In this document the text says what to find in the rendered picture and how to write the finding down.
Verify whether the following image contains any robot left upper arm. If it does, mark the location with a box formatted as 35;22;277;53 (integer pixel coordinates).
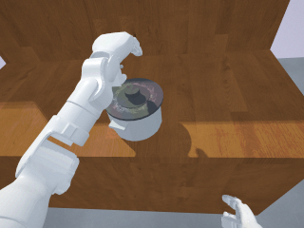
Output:
0;139;80;228

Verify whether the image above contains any knob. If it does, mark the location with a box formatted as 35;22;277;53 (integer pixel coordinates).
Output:
123;85;141;99

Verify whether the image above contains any left robot forearm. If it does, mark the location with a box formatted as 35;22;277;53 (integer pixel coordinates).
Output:
15;49;120;178

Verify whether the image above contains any table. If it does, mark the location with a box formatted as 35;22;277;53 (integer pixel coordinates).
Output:
0;0;304;216

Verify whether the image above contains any left robot hand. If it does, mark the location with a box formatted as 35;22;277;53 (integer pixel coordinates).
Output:
92;31;143;87

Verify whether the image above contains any lid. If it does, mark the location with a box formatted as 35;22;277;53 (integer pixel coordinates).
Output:
105;78;163;122

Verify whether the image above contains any right robot hand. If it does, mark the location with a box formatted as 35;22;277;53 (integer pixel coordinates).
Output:
221;195;257;228

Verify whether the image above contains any pot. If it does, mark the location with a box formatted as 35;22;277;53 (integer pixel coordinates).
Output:
107;107;162;142

